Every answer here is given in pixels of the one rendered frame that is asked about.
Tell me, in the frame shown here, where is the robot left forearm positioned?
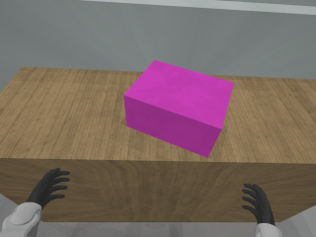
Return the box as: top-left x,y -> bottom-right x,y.
0,201 -> 42,237

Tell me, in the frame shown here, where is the robot right forearm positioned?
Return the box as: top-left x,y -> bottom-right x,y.
255,223 -> 282,237

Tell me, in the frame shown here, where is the pedestal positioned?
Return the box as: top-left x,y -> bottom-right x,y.
0,66 -> 316,222

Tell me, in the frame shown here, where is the robot left hand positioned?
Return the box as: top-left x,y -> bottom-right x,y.
26,168 -> 70,210

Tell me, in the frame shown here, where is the robot right hand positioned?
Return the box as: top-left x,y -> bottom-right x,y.
242,184 -> 276,226

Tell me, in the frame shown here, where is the carton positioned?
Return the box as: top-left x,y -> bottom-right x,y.
123,60 -> 234,158

